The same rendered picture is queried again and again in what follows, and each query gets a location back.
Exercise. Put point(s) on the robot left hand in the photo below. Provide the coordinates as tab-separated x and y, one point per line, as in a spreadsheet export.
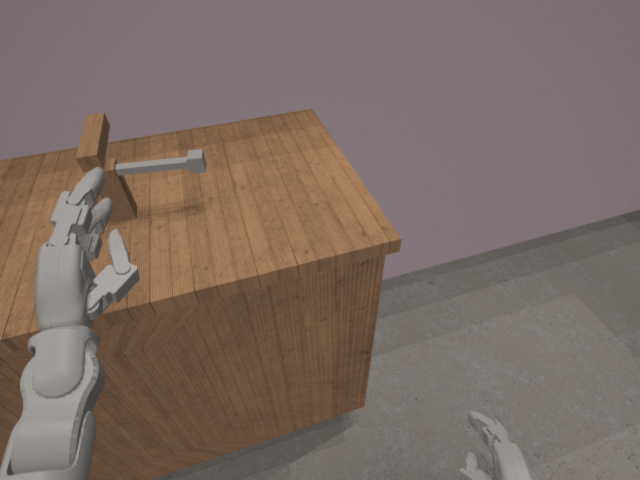
64	274

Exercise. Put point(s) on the counter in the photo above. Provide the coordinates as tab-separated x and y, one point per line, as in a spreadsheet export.
259	288

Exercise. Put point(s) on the tap lever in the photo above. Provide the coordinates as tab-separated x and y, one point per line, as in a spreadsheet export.
195	161

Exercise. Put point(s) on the robot left forearm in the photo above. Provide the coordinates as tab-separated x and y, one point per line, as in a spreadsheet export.
54	438

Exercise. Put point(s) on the robot right hand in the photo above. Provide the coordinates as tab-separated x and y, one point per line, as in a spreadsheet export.
507	461

